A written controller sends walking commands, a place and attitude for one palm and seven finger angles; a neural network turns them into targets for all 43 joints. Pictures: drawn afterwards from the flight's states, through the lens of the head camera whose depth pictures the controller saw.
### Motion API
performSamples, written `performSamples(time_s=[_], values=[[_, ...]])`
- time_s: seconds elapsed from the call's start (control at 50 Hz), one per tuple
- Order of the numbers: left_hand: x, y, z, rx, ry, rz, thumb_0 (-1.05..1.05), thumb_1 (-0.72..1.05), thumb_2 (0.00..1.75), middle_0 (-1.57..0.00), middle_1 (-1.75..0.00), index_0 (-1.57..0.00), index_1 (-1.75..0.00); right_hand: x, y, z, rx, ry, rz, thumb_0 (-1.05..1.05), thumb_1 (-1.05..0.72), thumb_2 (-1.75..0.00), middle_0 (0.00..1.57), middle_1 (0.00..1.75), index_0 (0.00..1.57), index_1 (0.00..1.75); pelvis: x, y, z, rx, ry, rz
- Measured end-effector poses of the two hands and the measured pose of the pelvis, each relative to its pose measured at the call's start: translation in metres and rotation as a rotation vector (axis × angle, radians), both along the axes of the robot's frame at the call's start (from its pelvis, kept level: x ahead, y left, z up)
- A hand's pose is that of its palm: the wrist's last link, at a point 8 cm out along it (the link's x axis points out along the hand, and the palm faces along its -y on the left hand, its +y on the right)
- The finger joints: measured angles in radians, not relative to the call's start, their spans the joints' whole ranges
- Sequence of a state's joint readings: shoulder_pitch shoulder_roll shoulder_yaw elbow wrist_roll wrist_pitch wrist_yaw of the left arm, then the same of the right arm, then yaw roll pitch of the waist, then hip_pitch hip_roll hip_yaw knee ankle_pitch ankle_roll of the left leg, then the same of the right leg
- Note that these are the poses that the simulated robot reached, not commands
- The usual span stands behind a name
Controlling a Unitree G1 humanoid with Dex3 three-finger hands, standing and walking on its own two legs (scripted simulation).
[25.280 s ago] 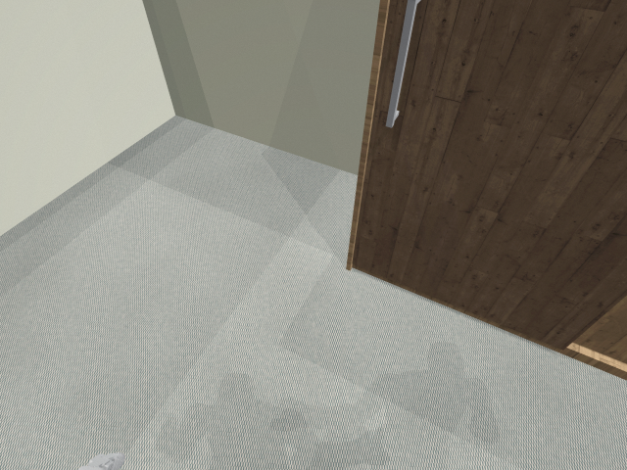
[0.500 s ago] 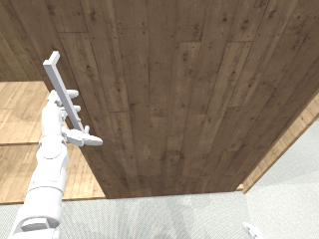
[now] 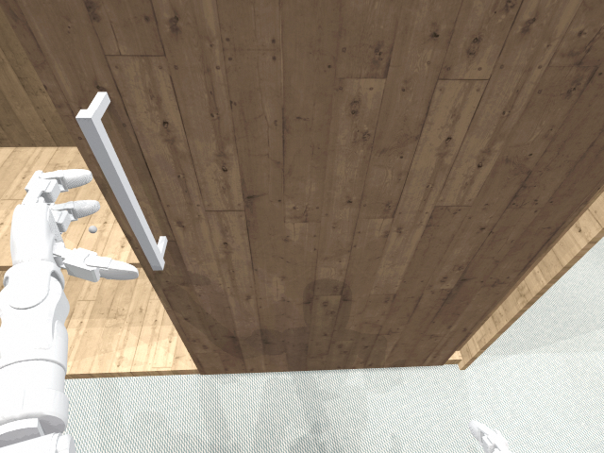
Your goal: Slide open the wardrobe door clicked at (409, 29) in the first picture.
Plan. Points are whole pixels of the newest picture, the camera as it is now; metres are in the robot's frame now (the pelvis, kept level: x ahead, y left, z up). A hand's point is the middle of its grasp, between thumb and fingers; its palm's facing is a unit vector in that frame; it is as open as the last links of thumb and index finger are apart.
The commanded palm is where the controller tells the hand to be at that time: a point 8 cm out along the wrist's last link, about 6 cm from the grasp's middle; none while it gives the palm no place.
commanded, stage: slip the hand off the handle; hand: left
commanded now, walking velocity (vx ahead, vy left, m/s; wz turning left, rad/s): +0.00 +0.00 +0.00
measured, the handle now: (134, 196) +0.42 +0.26 +0.11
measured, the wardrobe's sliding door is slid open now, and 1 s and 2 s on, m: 0.68 0.68 0.68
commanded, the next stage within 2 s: draw the hand back to the body in 0.72 s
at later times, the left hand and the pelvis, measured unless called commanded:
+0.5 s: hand (64, 286) +0.28 +0.30 +0.10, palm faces +0.37 -0.91 -0.19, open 14.7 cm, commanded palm +0.23 +0.33 +0.11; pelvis -0.01 +0.00 +0.00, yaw +1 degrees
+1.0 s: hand (56, 327) +0.22 +0.27 +0.12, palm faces +0.14 -0.99 -0.06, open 14.7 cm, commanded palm +0.18 +0.32 +0.12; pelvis -0.01 +0.00 +0.00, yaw +2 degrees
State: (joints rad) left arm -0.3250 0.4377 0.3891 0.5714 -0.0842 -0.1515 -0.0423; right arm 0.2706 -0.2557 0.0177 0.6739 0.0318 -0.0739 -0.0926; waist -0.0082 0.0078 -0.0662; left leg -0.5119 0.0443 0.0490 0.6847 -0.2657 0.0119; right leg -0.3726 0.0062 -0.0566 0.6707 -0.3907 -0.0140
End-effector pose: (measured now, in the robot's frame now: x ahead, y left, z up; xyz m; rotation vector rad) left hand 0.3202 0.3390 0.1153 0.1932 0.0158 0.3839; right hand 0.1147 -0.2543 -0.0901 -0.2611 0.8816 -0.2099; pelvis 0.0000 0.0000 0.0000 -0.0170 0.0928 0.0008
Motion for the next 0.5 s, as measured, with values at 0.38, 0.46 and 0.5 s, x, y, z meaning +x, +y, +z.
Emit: performSamples(time_s=[0.38, 0.46, 0.5], values=[[-0.061, -0.001, -0.009, 0.003, -0.02, -0.01, -0.01, -0.55, 0.2, -0.25, -1.15, -0.25, -1.15, 0.008, 0.011, 0.003, 0.019, -0.081, 0.021, 0.01, -0.9, -0.9, 0.21, 0.3, 0.2, 0.3, -0.007, 0.004, -0.002, -0.003, -0.02, 0.001], [-0.076, 0.0, -0.007, 0.008, -0.027, -0.001, -0.01, -0.55, 0.2, -0.25, -1.15, -0.25, -1.15, 0.023, 0.019, 0.009, 0.026, -0.137, 0.053, 0.01, -0.9, -0.9, 0.21, 0.3, 0.2, 0.3, -0.01, 0.004, -0.002, -0.005, -0.031, 0.008], [-0.082, -0.001, -0.005, 0.009, -0.03, -0.004, -0.01, -0.55, 0.2, -0.25, -1.15, -0.25, -1.15, 0.03, 0.023, 0.012, 0.031, -0.165, 0.07, 0.01, -0.9, -0.9, 0.21, 0.3, 0.2, 0.3, -0.011, 0.004, -0.002, -0.006, -0.037, 0.011]])
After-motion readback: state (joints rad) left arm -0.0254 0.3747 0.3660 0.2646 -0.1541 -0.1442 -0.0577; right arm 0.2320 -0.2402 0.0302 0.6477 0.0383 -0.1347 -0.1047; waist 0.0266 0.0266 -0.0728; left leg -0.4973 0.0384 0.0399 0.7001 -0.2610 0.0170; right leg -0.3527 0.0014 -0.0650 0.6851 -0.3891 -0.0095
